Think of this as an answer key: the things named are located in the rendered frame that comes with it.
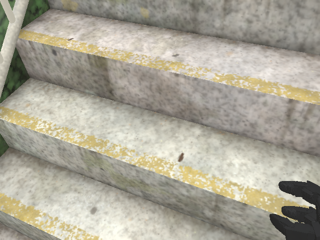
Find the robot right hand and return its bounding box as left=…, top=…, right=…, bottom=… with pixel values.
left=269, top=180, right=320, bottom=240

